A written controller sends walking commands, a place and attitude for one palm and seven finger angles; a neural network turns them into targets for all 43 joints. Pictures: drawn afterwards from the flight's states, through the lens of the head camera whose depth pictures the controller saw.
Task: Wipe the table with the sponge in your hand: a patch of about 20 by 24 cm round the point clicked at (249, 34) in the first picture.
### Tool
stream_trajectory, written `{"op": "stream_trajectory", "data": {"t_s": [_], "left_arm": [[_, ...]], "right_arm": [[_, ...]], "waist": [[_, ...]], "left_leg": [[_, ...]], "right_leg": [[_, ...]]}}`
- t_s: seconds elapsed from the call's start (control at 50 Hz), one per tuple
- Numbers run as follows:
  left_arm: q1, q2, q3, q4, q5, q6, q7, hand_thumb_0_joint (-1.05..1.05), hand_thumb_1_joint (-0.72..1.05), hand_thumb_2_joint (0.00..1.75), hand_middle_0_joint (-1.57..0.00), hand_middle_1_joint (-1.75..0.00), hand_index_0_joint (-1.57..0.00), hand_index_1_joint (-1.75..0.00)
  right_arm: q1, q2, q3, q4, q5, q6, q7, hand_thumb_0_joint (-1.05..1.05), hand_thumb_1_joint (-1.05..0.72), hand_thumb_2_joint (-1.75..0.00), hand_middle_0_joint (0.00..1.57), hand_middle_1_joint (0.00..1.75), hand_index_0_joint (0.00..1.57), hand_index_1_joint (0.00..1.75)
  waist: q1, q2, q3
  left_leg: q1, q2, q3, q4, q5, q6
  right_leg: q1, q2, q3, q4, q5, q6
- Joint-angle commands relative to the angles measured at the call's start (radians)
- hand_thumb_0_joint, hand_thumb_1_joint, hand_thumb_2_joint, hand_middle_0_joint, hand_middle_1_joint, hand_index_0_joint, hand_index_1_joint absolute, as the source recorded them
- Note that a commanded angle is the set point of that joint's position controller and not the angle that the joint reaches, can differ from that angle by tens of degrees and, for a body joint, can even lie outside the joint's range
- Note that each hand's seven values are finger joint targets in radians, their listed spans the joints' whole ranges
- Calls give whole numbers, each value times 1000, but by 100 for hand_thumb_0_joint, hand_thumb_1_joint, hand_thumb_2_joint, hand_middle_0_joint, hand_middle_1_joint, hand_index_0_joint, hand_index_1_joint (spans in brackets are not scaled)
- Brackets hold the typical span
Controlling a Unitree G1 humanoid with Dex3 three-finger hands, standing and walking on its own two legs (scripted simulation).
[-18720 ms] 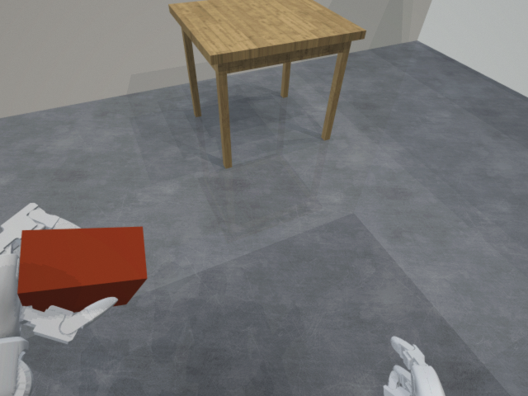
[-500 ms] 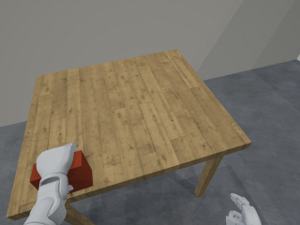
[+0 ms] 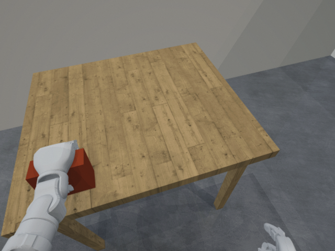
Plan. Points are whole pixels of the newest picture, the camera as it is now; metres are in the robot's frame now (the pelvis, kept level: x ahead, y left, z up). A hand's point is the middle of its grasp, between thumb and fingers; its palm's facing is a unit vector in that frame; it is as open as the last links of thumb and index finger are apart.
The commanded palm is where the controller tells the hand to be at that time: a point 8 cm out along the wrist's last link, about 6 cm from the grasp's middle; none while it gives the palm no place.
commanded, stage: wipe forward along the first lane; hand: left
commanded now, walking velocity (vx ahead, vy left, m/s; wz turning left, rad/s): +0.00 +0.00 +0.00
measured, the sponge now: (66, 178) +0.29 +0.32 -0.04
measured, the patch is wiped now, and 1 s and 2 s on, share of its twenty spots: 0.10 0.15 0.15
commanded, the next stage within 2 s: slide across to the middle lane in 1.22 s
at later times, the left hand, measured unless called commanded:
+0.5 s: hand (63, 150) +0.36 +0.34 -0.01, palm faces -0.12 +0.01 -0.99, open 10.2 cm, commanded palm +0.34 +0.33 +0.02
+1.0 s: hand (64, 135) +0.41 +0.36 -0.01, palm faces -0.14 +0.04 -0.99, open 10.1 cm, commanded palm +0.40 +0.34 +0.02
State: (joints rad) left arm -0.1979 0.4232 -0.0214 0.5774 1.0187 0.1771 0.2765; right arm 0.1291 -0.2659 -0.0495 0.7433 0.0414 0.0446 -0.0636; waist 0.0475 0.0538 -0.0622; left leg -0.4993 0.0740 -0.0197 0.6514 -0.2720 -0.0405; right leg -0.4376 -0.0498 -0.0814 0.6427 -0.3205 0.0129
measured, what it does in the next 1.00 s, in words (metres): stands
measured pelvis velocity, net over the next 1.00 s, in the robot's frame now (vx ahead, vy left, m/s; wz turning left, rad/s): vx -0.01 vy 0.02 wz -0.03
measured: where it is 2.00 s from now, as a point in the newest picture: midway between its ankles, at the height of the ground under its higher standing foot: outside the picture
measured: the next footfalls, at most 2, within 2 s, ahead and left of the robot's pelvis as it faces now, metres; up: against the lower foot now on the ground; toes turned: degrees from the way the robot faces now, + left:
none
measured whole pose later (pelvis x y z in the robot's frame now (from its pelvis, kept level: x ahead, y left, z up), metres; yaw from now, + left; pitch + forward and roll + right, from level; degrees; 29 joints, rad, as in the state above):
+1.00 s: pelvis -0.01 +0.02 -0.02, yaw -2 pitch +16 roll -2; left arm -0.65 0.58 0.05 1.04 1.08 0.09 0.30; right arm 0.25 -0.27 -0.05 0.76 0.04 0.08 -0.03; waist -0.04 0.04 -0.12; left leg -0.78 0.08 -0.01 0.81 -0.32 -0.02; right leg -0.70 -0.05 -0.06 0.75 -0.33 0.04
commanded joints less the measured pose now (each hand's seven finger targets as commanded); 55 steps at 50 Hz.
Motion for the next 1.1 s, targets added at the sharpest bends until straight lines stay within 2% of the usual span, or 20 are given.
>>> {"op": "stream_trajectory", "data": {"t_s": [0.0, 0.14, 0.16, 0.22, 0.26, 0.32, 0.36, 0.42, 0.46, 0.52, 0.56, 0.6, 0.64, 0.66, 0.68, 0.76, 0.82, 0.92, 0.96, 1.08], "left_arm": [[-227, 237, 82, -32, 33, 4, 24, 0, 10, 130, -120, -160, -120, -160], [-298, 251, 75, 62, 44, -3, 26, 0, 10, 130, -120, -160, -120, -160], [-297, 282, 116, 74, 40, -6, 32, 0, 10, 130, -120, -160, -120, -160], [-319, 241, 65, 101, 42, -10, 29, 0, 10, 130, -120, -160, -120, -160], [-343, 291, 112, 119, 39, -14, 34, 0, 10, 130, -120, -160, -120, -160], [-393, 279, 77, 152, 36, -14, 33, 0, 10, 130, -120, -160, -120, -160], [-414, 338, 132, 183, 40, -18, 38, 0, 10, 130, -120, -160, -120, -160], [-468, 303, 76, 216, 51, -24, 33, 0, 10, 130, -120, -160, -120, -160], [-495, 342, 112, 244, 58, -28, 35, 0, 10, 130, -120, -160, -120, -160], [-558, 327, 70, 282, 70, -35, 32, 0, 10, 130, -120, -160, -120, -160], [-589, 350, 97, 300, 73, -43, 35, 0, 10, 130, -120, -160, -120, -160], [-601, 308, 54, 302, 70, -49, 35, 0, 10, 130, -120, -160, -120, -160], [-598, 324, 65, 323, 70, -51, 34, 0, 10, 130, -120, -160, -120, -160], [-593, 377, 123, 334, 63, -52, 37, 0, 10, 130, -120, -160, -120, -160], [-622, 346, 82, 326, 65, -55, 36, 0, 10, 130, -120, -160, -120, -160], [-628, 404, 133, 364, 73, -56, 38, 0, 10, 130, -120, -160, -120, -160], [-646, 365, 80, 373, 91, -61, 36, 0, 10, 130, -120, -160, -120, -160], [-694, 378, 82, 390, 91, -62, 36, 0, 10, 130, -120, -160, -120, -160], [-697, 434, 136, 404, 84, -63, 36, 0, 10, 130, -120, -160, -120, -160], [-777, 454, 108, 432, 99, -65, 20, 0, 10, 130, -120, -160, -120, -160]], "right_arm": [[-37, -138, -42, -124, -6, -32, -9, 0, -90, -90, 20, 30, 20, 30], [-1, -147, -44, -117, -5, -21, -2, 0, -90, -90, 20, 30, 20, 30], [3, -150, -48, -110, -3, -21, -3, 0, -90, -90, 20, 30, 20, 30], [20, -149, -47, -117, -4, -17, 1, 0, -90, -90, 20, 30, 20, 30], [23, -154, -49, -109, -1, -14, 1, 0, -90, -90, 20, 30, 20, 30], [39, -153, -44, -112, 1, -13, 0, 0, -90, -90, 20, 30, 20, 30], [47, -160, -47, -97, 0, -11, -2, 0, -90, -90, 20, 30, 20, 30], [62, -156, -42, -101, 0, -9, 1, 0, -90, -90, 20, 30, 20, 30], [70, -161, -45, -92, 0, -7, 1, 0, -90, -90, 20, 30, 20, 30], [87, -158, -41, -95, -1, -7, 1, 0, -90, -90, 20, 30, 20, 30], [96, -161, -43, -84, -2, -6, 1, 0, -90, -90, 20, 30, 20, 30], [112, -156, -43, -91, -5, -5, 5, 0, -90, -90, 20, 30, 20, 30], [115, -159, -43, -91, -5, -2, 7, 0, -90, -90, 20, 30, 20, 30], [118, -166, -45, -80, -5, 1, 8, 0, -90, -90, 20, 30, 20, 30], [126, -162, -44, -87, -6, 2, 7, 0, -90, -90, 20, 30, 20, 30], [134, -173, -45, -73, -7, 8, 13, 0, -90, -90, 20, 30, 20, 30], [148, -168, -46, -79, -7, 11, 19, 0, -90, -90, 20, 30, 20, 30], [165, -171, -48, -72, -8, 13, 24, 0, -90, -90, 20, 30, 20, 30], [171, -180, -51, -58, -10, 17, 22, 0, -90, -90, 20, 30, 20, 30], [200, -185, -47, -57, -10, 19, 24, 0, -90, -90, 20, 30, 20, 30]], "waist": [[-24, -73, -215], [-40, -71, -226], [-36, -77, -238], [-47, -79, -242], [-44, -70, -248], [-58, -66, -231], [-51, -84, -249], [-69, -61, -241], [-64, -55, -248], [-81, -49, -249], [-82, -46, -263], [-86, -35, -293], [-85, -47, -303], [-73, -43, -317], [-88, -35, -320], [-81, -36, -316], [-98, -29, -313], [-107, -11, -312], [-101, -31, -343], [-124, 2, -346]], "left_leg": [[92, -92, 33, -39, 103, 81], [42, -83, 30, -14, 81, 80], [38, -81, 28, -11, 85, 81], [23, -80, 30, 0, 74, 82], [14, -76, 22, 0, 67, 81], [0, -77, 28, 2, 31, 83], [-10, -74, 23, 4, 34, 84], [-11, -75, 26, 6, 17, 84], [-16, -73, 20, 6, 11, 84], [-24, -75, 24, 10, -17, 85], [-24, -70, 15, 14, -10, 85], [-14, -71, 20, 25, 12, 86], [-22, -69, 23, 30, 23, 85], [-24, -66, 15, 31, 35, 84], [-24, -70, 19, 39, 43, 86], [-39, -64, 17, 45, 64, 86], [-42, -68, 22, 53, 67, 86], [-39, -64, 19, 57, 66, 87], [-44, -61, 13, 65, 83, 88], [-49, -63, 16, 80, 97, 91]], "right_leg": [[25, 63, 23, -102, 180, -54], [-33, 65, 18, -77, 143, -52], [-28, 68, 23, -72, 141, -55], [-52, 67, 15, -65, 132, -51], [-60, 70, 18, -59, 109, -55], [-82, 68, 15, -67, 74, -49], [-81, 71, 20, -60, 67, -51], [-114, 70, 12, -57, 51, -50], [-124, 72, 15, -50, 36, -54], [-147, 71, 12, -51, 16, -50], [-160, 74, 14, -40, 20, -55], [-158, 76, 10, -36, 45, -54], [-147, 75, 13, -36, 59, -52], [-142, 77, 15, -27, 64, -56], [-149, 79, 12, -24, 75, -53], [-151, 78, 16, -19, 95, -55], [-171, 79, 10, -18, 98, -53], [-196, 81, 6, -13, 89, -54], [-179, 82, 15, -5, 105, -56], [-202, 85, 12, 4, 121, -54]]}}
